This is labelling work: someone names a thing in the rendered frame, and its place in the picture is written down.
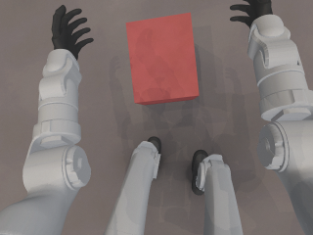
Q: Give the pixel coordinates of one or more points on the robot right upper arm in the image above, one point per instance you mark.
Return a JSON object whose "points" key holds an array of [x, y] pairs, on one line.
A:
{"points": [[286, 146]]}

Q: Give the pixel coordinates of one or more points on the robot right forearm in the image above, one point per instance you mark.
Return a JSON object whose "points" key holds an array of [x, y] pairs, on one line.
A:
{"points": [[278, 70]]}

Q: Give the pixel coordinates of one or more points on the robot left forearm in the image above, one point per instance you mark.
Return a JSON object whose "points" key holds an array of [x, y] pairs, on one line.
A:
{"points": [[58, 108]]}

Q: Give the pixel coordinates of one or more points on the robot left foot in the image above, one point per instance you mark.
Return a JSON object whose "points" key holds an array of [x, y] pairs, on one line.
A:
{"points": [[156, 142]]}

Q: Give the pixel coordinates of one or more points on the robot right foot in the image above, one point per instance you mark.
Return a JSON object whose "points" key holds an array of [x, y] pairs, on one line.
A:
{"points": [[198, 157]]}

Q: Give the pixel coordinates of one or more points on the robot left upper arm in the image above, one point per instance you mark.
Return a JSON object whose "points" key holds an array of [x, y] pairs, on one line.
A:
{"points": [[52, 178]]}

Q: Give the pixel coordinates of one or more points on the robot right hand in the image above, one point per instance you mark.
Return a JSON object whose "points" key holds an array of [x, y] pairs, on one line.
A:
{"points": [[255, 9]]}

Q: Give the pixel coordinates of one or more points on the carton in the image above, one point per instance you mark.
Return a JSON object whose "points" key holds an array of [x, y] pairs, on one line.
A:
{"points": [[163, 60]]}

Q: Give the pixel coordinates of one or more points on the robot left hand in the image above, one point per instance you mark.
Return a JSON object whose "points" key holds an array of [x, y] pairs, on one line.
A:
{"points": [[62, 31]]}

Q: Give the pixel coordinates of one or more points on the robot foot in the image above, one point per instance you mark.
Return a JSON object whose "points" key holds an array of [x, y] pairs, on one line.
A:
{"points": [[156, 142], [198, 157]]}

